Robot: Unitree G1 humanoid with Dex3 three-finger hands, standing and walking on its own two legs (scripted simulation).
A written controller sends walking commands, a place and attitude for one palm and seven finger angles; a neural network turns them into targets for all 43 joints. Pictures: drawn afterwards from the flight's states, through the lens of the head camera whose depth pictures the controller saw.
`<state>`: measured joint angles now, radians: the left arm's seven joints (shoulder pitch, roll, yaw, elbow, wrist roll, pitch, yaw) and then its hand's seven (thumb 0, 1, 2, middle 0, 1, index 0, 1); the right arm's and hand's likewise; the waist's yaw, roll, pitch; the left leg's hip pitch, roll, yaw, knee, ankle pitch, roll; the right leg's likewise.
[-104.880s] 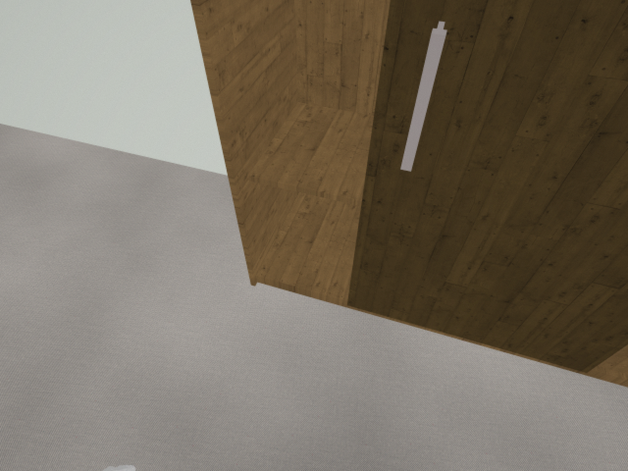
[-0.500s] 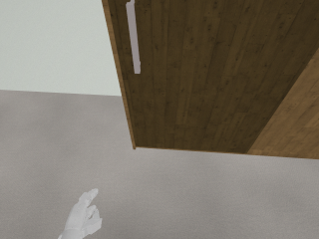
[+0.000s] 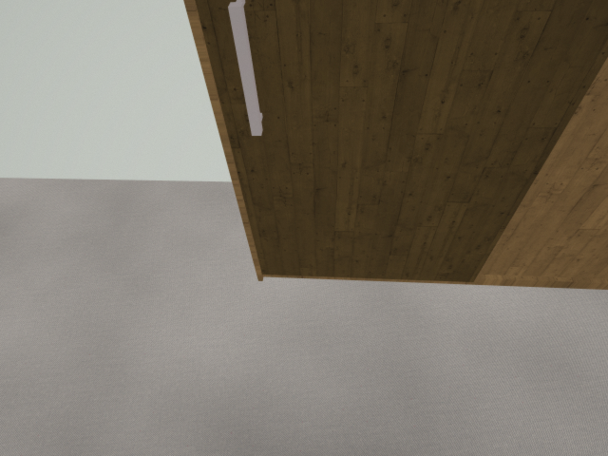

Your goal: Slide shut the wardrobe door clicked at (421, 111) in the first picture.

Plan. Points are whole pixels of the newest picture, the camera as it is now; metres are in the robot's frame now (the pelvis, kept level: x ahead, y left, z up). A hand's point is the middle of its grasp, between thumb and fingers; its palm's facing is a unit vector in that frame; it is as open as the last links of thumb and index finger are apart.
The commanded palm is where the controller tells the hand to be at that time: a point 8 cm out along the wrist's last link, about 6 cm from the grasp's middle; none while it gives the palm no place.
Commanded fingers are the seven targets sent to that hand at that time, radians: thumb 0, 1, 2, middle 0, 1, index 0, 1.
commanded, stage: let the arm hang, fingers relaxed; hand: right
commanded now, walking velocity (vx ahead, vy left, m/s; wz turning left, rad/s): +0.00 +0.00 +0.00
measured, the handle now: (249, 72) +0.78 +0.17 +0.11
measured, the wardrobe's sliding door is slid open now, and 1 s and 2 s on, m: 0.00 0.00 0.00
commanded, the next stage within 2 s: look to check the result in 0.74 s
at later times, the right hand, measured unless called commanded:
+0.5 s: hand out of the picture +0.02 -0.18 -0.17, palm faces -0.01 +0.98 -0.20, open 7.4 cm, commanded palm none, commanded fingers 0.00 -0.90 -0.90 0.20 0.30 0.20 0.30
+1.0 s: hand out of the picture +0.05 -0.19 -0.17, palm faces -0.02 +0.97 -0.23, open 7.4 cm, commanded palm none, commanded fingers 0.00 -0.90 -0.90 0.20 0.30 0.20 0.30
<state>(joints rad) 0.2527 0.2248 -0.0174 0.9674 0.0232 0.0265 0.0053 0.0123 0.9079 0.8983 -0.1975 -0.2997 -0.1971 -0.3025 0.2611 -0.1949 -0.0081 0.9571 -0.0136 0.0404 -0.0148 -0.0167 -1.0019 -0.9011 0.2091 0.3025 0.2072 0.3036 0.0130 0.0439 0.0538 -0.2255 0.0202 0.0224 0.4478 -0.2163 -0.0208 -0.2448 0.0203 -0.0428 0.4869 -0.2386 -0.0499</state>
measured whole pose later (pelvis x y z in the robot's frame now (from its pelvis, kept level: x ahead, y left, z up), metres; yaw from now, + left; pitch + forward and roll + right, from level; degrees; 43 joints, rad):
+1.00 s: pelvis +0.02 +0.00 +0.01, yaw +1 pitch -1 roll +0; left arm 0.22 0.20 0.00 1.13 0.01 0.00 0.03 0.01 0.91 0.90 -0.20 -0.30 -0.20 -0.30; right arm 0.20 -0.20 -0.01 1.15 -0.01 0.00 -0.02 0.00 -0.91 -0.90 0.20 0.30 0.20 0.30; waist 0.01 -0.01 0.07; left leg -0.14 0.02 0.01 0.36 -0.20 -0.02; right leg -0.14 0.03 -0.06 0.37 -0.21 -0.04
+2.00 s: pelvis +0.02 +0.05 +0.00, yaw +9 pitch -1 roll +0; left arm 0.20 0.23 0.06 1.03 0.01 0.06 0.02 0.01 0.91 0.90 -0.20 -0.30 -0.20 -0.30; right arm 0.19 -0.16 -0.04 1.01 -0.03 0.01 -0.01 0.00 -0.91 -0.90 0.20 0.30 0.20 0.30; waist 0.02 -0.05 0.11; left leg -0.24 -0.05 0.03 0.52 -0.27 0.07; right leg -0.35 -0.03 -0.01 0.94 -0.46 0.00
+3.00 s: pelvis +0.15 +0.07 -0.02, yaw +6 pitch -1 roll +1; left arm 0.11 0.15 0.05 1.02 0.04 -0.04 0.02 0.01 0.91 0.90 -0.20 -0.30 -0.20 -0.30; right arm 0.42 -0.09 -0.04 1.18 -0.03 -0.01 0.00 0.00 -0.91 -0.90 0.20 0.30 0.20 0.30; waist -0.01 0.03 0.10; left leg -0.11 -0.05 0.09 0.73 -0.49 0.05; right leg -0.41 -0.11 -0.17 0.64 -0.18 -0.05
